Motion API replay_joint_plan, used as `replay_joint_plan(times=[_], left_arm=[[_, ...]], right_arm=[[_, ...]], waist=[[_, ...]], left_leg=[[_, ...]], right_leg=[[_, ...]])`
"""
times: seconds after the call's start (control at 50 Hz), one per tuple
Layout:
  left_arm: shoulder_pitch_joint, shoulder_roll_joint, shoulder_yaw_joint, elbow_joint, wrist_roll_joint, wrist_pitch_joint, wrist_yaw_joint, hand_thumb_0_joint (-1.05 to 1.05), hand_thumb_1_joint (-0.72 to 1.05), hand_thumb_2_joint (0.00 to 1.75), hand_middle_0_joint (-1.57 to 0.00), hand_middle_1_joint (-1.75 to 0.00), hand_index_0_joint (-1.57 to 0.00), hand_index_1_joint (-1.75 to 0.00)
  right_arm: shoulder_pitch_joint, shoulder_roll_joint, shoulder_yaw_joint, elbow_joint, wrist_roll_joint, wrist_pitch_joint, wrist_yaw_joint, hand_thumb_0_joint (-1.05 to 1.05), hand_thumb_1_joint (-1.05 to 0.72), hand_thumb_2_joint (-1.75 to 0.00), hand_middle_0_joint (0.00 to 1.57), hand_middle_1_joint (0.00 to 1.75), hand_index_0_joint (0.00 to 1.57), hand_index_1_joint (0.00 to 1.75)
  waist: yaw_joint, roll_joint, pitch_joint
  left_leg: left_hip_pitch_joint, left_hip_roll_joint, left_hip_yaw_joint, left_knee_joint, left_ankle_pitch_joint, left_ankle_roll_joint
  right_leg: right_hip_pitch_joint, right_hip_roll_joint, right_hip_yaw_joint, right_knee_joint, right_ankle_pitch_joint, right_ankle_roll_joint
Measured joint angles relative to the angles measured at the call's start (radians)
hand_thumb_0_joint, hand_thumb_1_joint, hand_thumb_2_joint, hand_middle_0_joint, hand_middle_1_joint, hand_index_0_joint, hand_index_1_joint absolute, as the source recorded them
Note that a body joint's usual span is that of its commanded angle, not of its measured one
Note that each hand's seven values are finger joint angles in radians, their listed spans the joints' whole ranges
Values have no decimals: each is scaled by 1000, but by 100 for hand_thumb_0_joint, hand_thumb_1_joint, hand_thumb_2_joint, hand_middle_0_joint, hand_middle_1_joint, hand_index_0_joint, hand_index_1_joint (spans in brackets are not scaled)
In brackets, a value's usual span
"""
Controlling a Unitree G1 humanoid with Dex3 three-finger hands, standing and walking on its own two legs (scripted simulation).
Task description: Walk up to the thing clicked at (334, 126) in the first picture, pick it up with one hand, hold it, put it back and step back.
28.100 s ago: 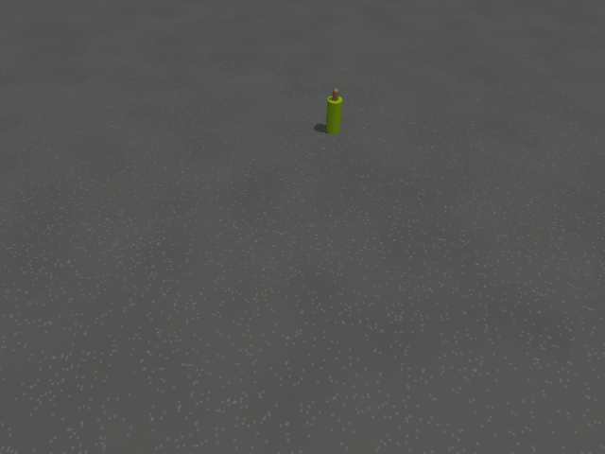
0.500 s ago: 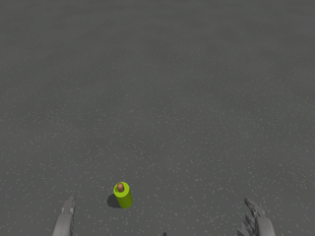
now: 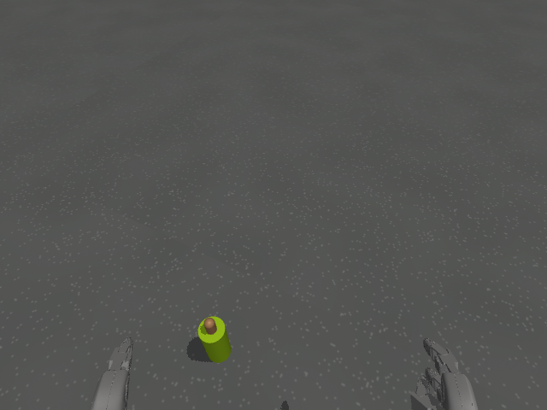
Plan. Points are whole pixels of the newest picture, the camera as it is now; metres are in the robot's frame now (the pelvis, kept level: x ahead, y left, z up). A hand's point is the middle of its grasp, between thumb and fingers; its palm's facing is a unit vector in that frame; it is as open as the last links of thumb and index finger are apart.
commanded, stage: home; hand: left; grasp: from the side
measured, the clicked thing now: (214, 337) +0.45 +0.20 -0.60
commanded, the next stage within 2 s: stand in 0.54 s
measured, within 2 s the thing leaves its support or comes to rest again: neither
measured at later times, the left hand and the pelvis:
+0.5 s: hand (151, 397) +0.17 +0.19 -0.06, palm faces +0.10 -0.95 -0.28, open 17.5 cm; pelvis +0.00 +0.01 +0.00, yaw +0 degrees
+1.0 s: hand (152, 400) +0.17 +0.19 -0.07, palm faces +0.05 -0.95 -0.31, open 11.6 cm; pelvis +0.00 +0.01 +0.00, yaw +0 degrees
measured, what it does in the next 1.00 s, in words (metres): stands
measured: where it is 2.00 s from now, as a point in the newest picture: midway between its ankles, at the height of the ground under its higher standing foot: outside the picture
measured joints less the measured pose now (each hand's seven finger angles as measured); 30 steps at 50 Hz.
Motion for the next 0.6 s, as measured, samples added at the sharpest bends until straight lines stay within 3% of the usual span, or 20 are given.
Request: replay_joint_plan(times=[0.6], left_arm=[[-1,2,0,0,1,-7,4,-1,-56,4,-5,-6,-5,-5]], right_arm=[[2,6,0,3,-2,1,2,1,-90,-90,20,31,20,30]], waist=[[1,-2,2]], left_leg=[[5,-4,9,0,-9,10]], right_leg=[[8,-3,9,-10,-1,10]])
